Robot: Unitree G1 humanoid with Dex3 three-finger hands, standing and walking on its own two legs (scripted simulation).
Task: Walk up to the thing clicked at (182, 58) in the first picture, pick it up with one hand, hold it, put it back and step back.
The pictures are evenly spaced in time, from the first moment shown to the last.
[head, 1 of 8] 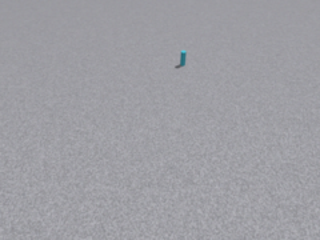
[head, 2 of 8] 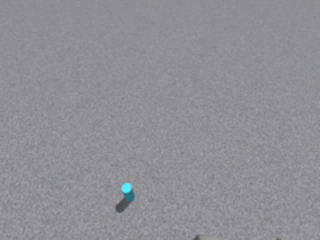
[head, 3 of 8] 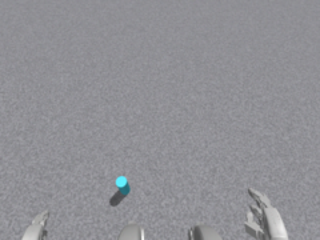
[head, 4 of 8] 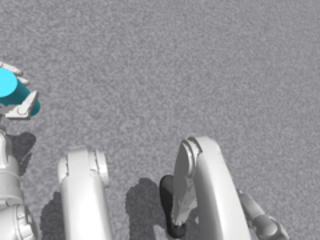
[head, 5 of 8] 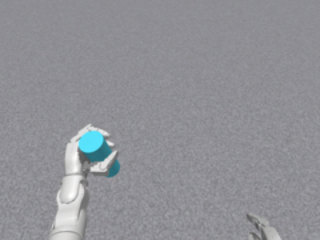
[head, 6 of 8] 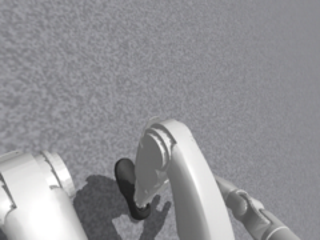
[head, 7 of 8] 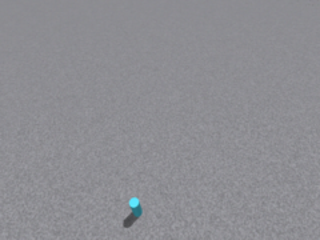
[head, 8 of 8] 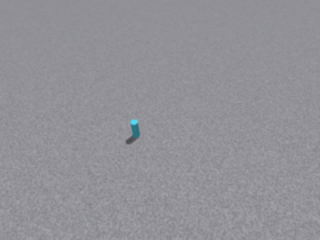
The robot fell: no
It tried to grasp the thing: yes
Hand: left
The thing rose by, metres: 0.68
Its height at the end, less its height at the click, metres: +0.00
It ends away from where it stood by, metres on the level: 0.00
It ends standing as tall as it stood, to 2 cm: yes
